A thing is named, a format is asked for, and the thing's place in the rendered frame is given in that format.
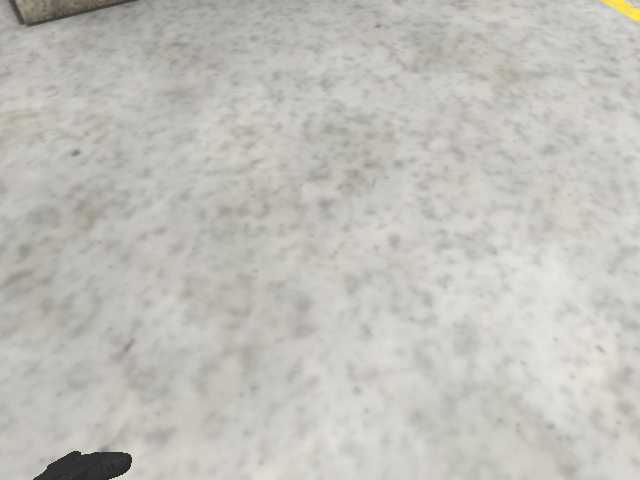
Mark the robot left hand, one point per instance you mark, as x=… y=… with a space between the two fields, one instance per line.
x=94 y=466

